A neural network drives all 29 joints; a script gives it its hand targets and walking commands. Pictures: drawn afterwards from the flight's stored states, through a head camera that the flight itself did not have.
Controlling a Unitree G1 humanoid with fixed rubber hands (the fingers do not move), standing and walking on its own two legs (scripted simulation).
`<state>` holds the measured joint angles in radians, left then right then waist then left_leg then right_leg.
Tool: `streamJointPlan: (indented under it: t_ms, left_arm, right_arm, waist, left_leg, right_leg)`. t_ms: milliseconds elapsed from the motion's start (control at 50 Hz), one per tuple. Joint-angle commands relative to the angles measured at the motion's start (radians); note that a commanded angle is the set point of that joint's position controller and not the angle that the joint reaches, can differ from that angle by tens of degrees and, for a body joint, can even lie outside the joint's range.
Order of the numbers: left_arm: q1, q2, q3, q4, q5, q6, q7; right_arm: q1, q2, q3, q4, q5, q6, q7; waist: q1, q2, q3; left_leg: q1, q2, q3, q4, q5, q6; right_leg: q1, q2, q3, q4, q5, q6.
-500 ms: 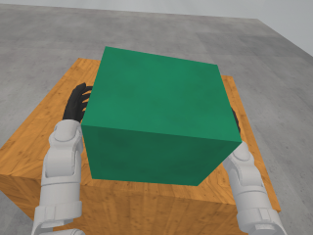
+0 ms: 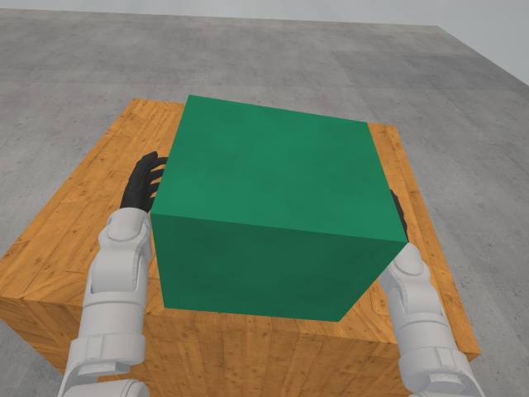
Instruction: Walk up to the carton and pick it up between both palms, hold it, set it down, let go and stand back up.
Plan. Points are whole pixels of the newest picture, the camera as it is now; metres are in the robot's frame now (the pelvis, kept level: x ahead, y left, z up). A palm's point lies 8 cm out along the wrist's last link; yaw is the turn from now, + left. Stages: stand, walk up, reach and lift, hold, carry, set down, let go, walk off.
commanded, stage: set down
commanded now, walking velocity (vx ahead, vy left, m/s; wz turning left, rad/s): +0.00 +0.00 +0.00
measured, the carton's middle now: (267, 213) +0.39 -0.03 +0.09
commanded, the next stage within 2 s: none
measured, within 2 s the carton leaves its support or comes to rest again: rests again in 1.96 s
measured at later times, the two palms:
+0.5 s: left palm (154, 205) +0.40 +0.15 +0.12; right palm (392, 236) +0.35 -0.23 +0.08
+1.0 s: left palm (167, 204) +0.42 +0.13 +0.09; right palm (392, 240) +0.36 -0.24 +0.06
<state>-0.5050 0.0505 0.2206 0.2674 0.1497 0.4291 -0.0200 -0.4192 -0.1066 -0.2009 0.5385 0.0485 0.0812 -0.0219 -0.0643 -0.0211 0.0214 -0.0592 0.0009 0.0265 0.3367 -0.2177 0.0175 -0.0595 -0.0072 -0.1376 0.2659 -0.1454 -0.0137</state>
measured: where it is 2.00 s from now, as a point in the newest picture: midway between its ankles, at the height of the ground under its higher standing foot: outside the picture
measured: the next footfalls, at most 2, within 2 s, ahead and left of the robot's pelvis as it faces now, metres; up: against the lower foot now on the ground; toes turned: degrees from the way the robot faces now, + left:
none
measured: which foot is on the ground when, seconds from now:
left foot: down 0.00-1.00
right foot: down 0.00-1.00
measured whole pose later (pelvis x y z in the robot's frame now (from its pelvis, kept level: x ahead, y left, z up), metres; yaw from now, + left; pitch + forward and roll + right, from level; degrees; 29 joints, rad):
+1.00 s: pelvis +0.01 +0.00 +0.00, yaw -1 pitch +4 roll -1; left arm -0.65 0.05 0.25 0.70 0.14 0.18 0.02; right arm -0.53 -0.11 -0.35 0.80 -0.08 -0.04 0.03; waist -0.07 0.02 -0.05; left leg -0.19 0.01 0.03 0.34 -0.22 0.01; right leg -0.19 0.00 -0.13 0.25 -0.14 -0.01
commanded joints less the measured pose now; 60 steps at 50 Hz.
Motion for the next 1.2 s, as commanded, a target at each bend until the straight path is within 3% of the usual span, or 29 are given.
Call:
streamJointPlan:
  t_ms: [0, 40, 100, 120, 140, 180, 260, 320, 400, 460, 520, 560, 580, 640, 720, 820, 900, 920, 980, 1020, 1100, 1180]
  left_arm:
    - [-0.617, -0.465, -0.431, -0.137, -0.092, -0.103, -0.083]
    - [-0.605, -0.475, -0.425, -0.113, -0.086, -0.11, -0.078]
    - [-0.592, -0.457, -0.371, -0.043, -0.065, -0.114, -0.082]
    - [-0.598, -0.462, -0.364, -0.03, -0.066, -0.112, -0.086]
    - [-0.604, -0.463, -0.361, -0.025, -0.07, -0.12, -0.086]
    - [-0.646, -0.441, -0.337, 0.011, -0.065, -0.134, -0.091]
    - [-0.668, -0.441, -0.296, 0.064, -0.042, -0.159, -0.093]
    - [-0.716, -0.475, -0.342, 0.022, -0.073, -0.208, -0.07]
    - [-0.751, -0.499, -0.365, 0.085, -0.079, -0.263, -0.047]
    - [-0.677, -0.467, -0.295, 0.173, -0.033, -0.245, -0.069]
    - [-0.698, -0.464, -0.273, 0.169, -0.05, -0.243, -0.09]
    - [-0.739, -0.467, -0.279, 0.155, -0.056, -0.264, -0.088]
    - [-0.752, -0.477, -0.294, 0.153, -0.063, -0.272, -0.083]
    - [-0.737, -0.498, -0.309, 0.186, -0.052, -0.291, -0.069]
    - [-0.76, -0.505, -0.339, 0.144, -0.071, -0.317, -0.057]
    - [-0.734, -0.49, -0.294, 0.218, -0.046, -0.301, -0.057]
    - [-0.742, -0.479, -0.28, 0.236, -0.053, -0.306, -0.064]
    - [-0.743, -0.494, -0.286, 0.233, -0.057, -0.31, -0.063]
    - [-0.752, -0.496, -0.255, 0.263, -0.043, -0.323, -0.062]
    - [-0.798, -0.503, -0.276, 0.24, -0.056, -0.345, -0.055]
    - [-0.785, -0.48, -0.244, 0.306, -0.041, -0.358, -0.056]
    - [-0.766, -0.508, -0.244, 0.321, -0.028, -0.362, -0.048]
  right_arm:
    - [-0.816, 0.336, 0.329, -0.316, -0.001, -0.131, 0.127]
    - [-0.81, 0.331, 0.314, -0.291, -0.006, -0.141, 0.134]
    - [-0.832, 0.328, 0.31, -0.257, -0.015, -0.141, 0.139]
    - [-0.845, 0.333, 0.306, -0.259, -0.025, -0.142, 0.136]
    - [-0.862, 0.345, 0.307, -0.26, -0.013, -0.148, 0.135]
    - [-0.853, 0.356, 0.281, -0.202, -0.037, -0.141, 0.137]
    - [-0.881, 0.373, 0.248, -0.172, -0.063, -0.162, 0.145]
    - [-0.9, 0.389, 0.254, -0.186, -0.068, -0.193, 0.153]
    - [-0.891, 0.389, 0.234, -0.132, -0.102, -0.213, 0.165]
    - [-0.839, 0.383, 0.225, -0.072, -0.115, -0.192, 0.156]
    - [-0.865, 0.398, 0.214, -0.08, -0.124, -0.191, 0.145]
    - [-0.888, 0.408, 0.215, -0.09, -0.12, -0.204, 0.151]
    - [-0.882, 0.395, 0.209, -0.084, -0.122, -0.209, 0.156]
    - [-0.89, 0.388, 0.201, -0.097, -0.128, -0.228, 0.157]
    - [-0.865, 0.411, 0.229, -0.089, -0.119, -0.236, 0.158]
    - [-0.845, 0.389, 0.202, -0.027, -0.12, -0.211, 0.172]
    - [-0.876, 0.375, 0.199, -0.032, -0.123, -0.217, 0.178]
    - [-0.871, 0.366, 0.186, -0.03, -0.123, -0.22, 0.18]
    - [-0.9, 0.375, 0.18, -0.042, -0.139, -0.232, 0.185]
    - [-0.903, 0.377, 0.164, -0.02, -0.142, -0.242, 0.194]
    - [-0.89, 0.379, 0.158, 0.018, -0.154, -0.245, 0.194]
    - [-0.877, 0.357, 0.127, 0.05, -0.161, -0.259, 0.202]
  waist:
    - [-0.026, 0.028, -0.511]
    - [-0.014, 0.05, -0.536]
    - [0.009, 0.02, -0.482]
    - [0.0, 0.012, -0.479]
    - [0.015, 0.008, -0.495]
    - [0.001, -0.017, -0.472]
    - [0.022, -0.003, -0.473]
    - [0.018, 0.026, -0.603]
    - [-0.004, 0.035, -0.638]
    - [0.011, -0.004, -0.522]
    - [-0.003, -0.041, -0.545]
    - [0.006, -0.032, -0.593]
    - [-0.016, -0.012, -0.616]
    - [-0.013, 0.043, -0.66]
    - [-0.02, 0.03, -0.714]
    - [-0.019, 0.031, -0.633]
    - [-0.018, -0.004, -0.645]
    - [-0.019, 0.017, -0.659]
    - [-0.003, 0.004, -0.679]
    - [-0.014, 0.029, -0.706]
    - [-0.008, -0.005, -0.683]
    - [-0.019, 0.037, -0.682]
  left_leg:
    - [0.113, -0.011, -0.031, -0.008, 0.413, -0.083]
    - [0.128, -0.009, -0.031, -0.014, 0.403, -0.088]
    - [0.068, -0.018, -0.028, -0.027, 0.372, -0.067]
    - [0.052, -0.019, -0.021, -0.033, 0.356, -0.067]
    - [0.034, -0.022, -0.022, -0.043, 0.328, -0.059]
    - [-0.021, -0.021, -0.015, -0.057, 0.26, -0.048]
    - [-0.035, -0.023, -0.006, -0.074, 0.221, -0.037]
    - [0.016, -0.014, -0.008, -0.037, 0.34, -0.061]
    - [0.072, -0.009, -0.021, -0.013, 0.396, -0.082]
    - [-0.015, -0.018, -0.011, -0.041, 0.319, -0.059]
    - [-0.092, -0.022, -0.014, -0.065, 0.256, -0.04]
    - [-0.092, -0.023, -0.007, -0.059, 0.301, -0.045]
    - [-0.06, -0.019, -0.011, -0.046, 0.337, -0.061]
    - [0.011, -0.016, -0.021, -0.008, 0.425, -0.084]
    - [0.025, -0.012, -0.027, 0.014, 0.492, -0.089]
    - [-0.004, -0.005, -0.026, 0.002, 0.454, -0.085]
    - [-0.007, -0.006, -0.022, 0.011, 0.45, -0.082]
    - [-0.011, -0.003, -0.026, 0.006, 0.453, -0.085]
    - [-0.023, -0.003, -0.023, 0.006, 0.443, -0.079]
    - [-0.007, 0.005, -0.025, 0.018, 0.473, -0.088]
    - [-0.013, 0.006, -0.02, 0.026, 0.464, -0.08]
    - [0.034, 0.017, -0.022, 0.035, 0.514, -0.095]
  right_leg:
    - [0.154, 0.041, 0.019, 0.032, 0.375, 0.033]
    - [0.148, 0.041, 0.015, 0.029, 0.354, 0.026]
    - [0.172, 0.036, 0.025, 0.023, 0.359, 0.032]
    - [0.191, 0.032, 0.028, 0.027, 0.368, 0.039]
    - [0.209, 0.028, 0.036, 0.027, 0.372, 0.042]
    - [0.229, 0.022, 0.039, 0.034, 0.367, 0.051]
    - [0.229, 0.011, 0.041, 0.037, 0.361, 0.047]
    - [0.221, 0.026, 0.033, 0.055, 0.423, 0.042]
    - [0.166, 0.033, 0.028, 0.042, 0.433, 0.036]
    - [0.227, 0.018, 0.044, 0.042, 0.443, 0.05]
    - [0.29, 0.004, 0.053, 0.057, 0.485, 0.062]
    - [0.297, 0.009, 0.049, 0.075, 0.54, 0.066]
    - [0.276, 0.016, 0.043, 0.08, 0.549, 0.059]
    - [0.241, 0.021, 0.039, 0.069, 0.571, 0.049]
    - [0.24, 0.026, 0.033, 0.089, 0.648, 0.055]
    - [0.2, 0.029, 0.037, 0.078, 0.577, 0.047]
    - [0.204, 0.035, 0.037, 0.078, 0.587, 0.047]
    - [0.205, 0.032, 0.034, 0.083, 0.597, 0.045]
    - [0.196, 0.031, 0.034, 0.089, 0.591, 0.045]
    - [0.168, 0.034, 0.027, 0.093, 0.586, 0.044]
    - [0.174, 0.035, 0.039, 0.097, 0.606, 0.049]
    - [0.111, 0.04, 0.026, 0.078, 0.558, 0.033]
